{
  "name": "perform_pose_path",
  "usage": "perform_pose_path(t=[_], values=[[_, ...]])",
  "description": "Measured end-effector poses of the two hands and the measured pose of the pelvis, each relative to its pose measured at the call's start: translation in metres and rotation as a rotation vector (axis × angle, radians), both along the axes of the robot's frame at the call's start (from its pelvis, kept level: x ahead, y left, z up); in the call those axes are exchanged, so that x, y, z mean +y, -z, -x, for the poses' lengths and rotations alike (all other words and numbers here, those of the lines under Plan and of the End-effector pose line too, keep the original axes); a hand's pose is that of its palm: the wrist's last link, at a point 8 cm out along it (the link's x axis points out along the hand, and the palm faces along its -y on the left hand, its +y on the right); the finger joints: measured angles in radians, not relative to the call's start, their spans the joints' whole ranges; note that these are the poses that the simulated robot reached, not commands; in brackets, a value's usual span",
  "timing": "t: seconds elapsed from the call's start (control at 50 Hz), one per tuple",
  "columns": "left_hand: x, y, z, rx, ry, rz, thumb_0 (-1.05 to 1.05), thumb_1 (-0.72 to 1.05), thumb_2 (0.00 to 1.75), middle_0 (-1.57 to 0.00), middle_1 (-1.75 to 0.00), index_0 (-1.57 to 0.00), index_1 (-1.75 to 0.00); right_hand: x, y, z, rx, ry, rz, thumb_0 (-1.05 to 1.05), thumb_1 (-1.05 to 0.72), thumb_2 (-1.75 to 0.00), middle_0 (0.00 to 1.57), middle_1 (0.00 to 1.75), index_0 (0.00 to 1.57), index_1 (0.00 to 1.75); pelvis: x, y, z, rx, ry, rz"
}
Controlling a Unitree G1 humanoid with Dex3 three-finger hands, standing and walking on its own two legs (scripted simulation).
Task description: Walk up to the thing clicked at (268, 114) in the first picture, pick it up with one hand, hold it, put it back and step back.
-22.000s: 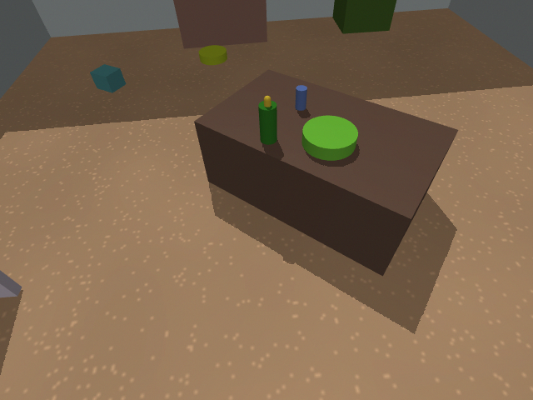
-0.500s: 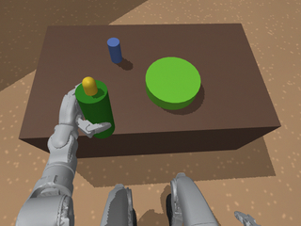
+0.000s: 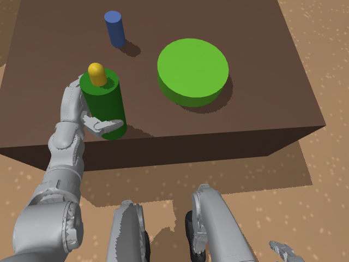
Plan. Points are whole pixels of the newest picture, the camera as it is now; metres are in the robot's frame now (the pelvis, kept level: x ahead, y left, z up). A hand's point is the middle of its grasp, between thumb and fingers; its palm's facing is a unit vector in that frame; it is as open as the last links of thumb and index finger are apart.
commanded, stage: lower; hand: left
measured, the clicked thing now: (105, 102) +0.47 +0.11 +0.00
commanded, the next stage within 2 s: loosen in 0.56 s
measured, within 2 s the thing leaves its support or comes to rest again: rests again in 1.98 s
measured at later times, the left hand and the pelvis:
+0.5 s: hand (112, 115) +0.48 +0.12 -0.08, palm faces -0.19 -0.98 -0.03, open 10.7 cm; pelvis -0.01 +0.00 -0.06, yaw +0 degrees
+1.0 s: hand (110, 112) +0.49 +0.12 -0.08, palm faces -0.17 -0.98 -0.02, open 11.4 cm; pelvis -0.03 +0.00 -0.08, yaw +1 degrees
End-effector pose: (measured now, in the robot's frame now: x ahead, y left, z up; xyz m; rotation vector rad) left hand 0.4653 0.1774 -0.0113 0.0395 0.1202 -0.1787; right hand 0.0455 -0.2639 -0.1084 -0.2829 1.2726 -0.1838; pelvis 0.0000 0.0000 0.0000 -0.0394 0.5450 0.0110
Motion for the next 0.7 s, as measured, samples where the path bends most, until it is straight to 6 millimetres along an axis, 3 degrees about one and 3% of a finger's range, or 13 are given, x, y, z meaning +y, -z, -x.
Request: perform_pose_path(t=[0.14,0.44,0.7], values=[[-0.005,0.012,-0.007,0.008,-0.002,-0.002,0.01,-0.58,1.07,-0.78,-1.16,-0.75,-1.12,0.002,0.013,-0.001,0.011,0.002,-0.014,0.01,-0.93,-0.91,0.2,0.3,0.21,0.3,-0.002,0.009,-0.001,0.019,0.0,-0.003],[-0.007,0.067,-0.008,0.005,0.016,-0.006,0.01,-0.58,1.07,-0.78,-1.16,-0.75,-1.12,-0.002,0.053,0.004,0.043,-0.018,-0.01,0.01,-0.94,-0.91,0.2,0.3,0.2,0.3,-0.002,0.051,0.005,0.067,-0.003,-0.005],[-0.003,0.069,-0.01,-0.027,-0.009,0.004,0.02,-0.59,1.07,-0.79,-1.15,-0.76,-1.11,0.005,0.077,0.01,0.043,-0.038,-0.021,0.01,-0.93,-0.91,0.2,0.3,0.2,0.3,0.0,0.072,0.017,0.061,-0.011,-0.002]])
